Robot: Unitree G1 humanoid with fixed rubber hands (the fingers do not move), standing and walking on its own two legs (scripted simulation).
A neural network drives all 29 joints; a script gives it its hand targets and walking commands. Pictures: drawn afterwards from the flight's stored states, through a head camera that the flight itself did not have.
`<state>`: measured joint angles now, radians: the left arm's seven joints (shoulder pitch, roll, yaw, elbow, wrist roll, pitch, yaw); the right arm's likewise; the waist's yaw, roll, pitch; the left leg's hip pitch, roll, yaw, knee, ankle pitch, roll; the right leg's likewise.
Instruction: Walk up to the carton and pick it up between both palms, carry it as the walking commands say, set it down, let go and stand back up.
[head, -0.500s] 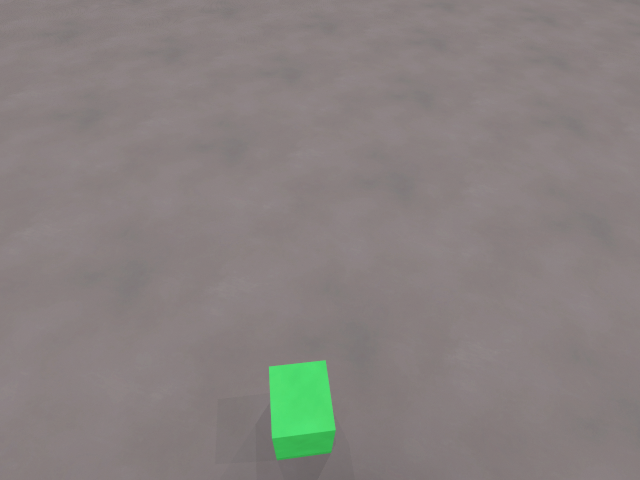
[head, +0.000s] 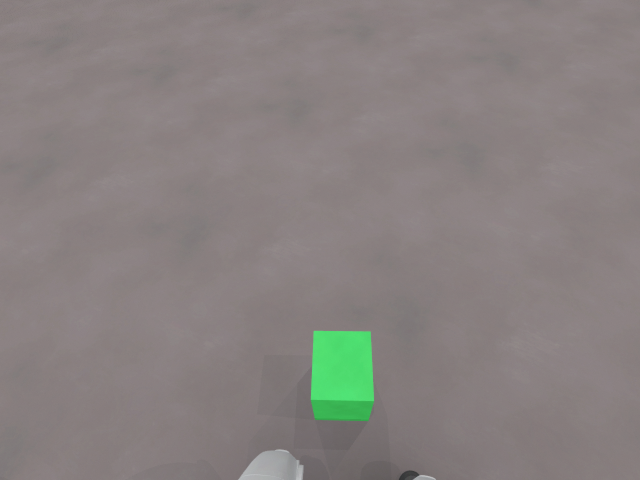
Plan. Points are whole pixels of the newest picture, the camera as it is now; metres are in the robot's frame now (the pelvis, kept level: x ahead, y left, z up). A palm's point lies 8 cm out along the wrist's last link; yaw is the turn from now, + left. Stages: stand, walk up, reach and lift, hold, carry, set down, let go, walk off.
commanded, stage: walk up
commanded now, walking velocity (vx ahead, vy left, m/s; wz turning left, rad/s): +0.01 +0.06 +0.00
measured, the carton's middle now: (341, 377) +0.44 +0.01 -0.65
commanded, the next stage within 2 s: none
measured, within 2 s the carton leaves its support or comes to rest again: neither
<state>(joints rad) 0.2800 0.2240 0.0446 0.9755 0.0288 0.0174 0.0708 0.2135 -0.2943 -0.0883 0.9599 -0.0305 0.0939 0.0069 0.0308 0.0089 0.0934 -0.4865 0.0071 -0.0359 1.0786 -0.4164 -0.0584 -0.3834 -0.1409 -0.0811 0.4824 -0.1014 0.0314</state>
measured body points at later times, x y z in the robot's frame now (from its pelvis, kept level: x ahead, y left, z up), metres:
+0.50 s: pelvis +0.00 +0.10 +0.02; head +0.02 +0.13 +0.47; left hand +0.03 +0.34 -0.15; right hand -0.04 -0.14 -0.11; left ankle -0.04 +0.18 -0.73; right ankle -0.05 -0.04 -0.68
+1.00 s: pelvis +0.08 -0.01 +0.01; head +0.11 -0.03 +0.45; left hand +0.17 +0.23 -0.13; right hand +0.04 -0.24 -0.16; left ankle +0.02 +0.12 -0.69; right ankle +0.15 -0.15 -0.73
